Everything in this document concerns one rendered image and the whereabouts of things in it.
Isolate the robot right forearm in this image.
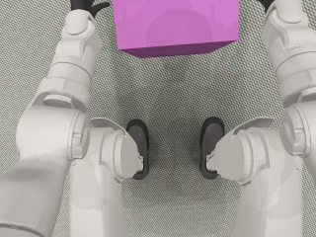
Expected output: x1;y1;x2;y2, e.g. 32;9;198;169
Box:
260;0;316;108

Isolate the robot left forearm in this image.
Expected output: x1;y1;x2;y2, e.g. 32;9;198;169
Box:
16;9;103;153

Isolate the carton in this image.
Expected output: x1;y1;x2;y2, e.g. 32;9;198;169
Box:
113;0;239;58

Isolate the robot right hand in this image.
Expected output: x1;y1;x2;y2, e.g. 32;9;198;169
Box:
257;0;275;13

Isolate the robot left hand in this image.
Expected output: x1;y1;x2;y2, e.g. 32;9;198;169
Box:
70;0;111;19

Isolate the robot left thigh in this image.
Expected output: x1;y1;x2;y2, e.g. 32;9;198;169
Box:
69;126;132;237

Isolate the left robot upper arm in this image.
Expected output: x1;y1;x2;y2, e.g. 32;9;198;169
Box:
0;104;91;237

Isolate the left robot shin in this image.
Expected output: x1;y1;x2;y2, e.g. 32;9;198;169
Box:
70;118;143;178

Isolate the right robot upper arm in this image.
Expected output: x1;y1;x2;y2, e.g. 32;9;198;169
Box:
279;100;316;187

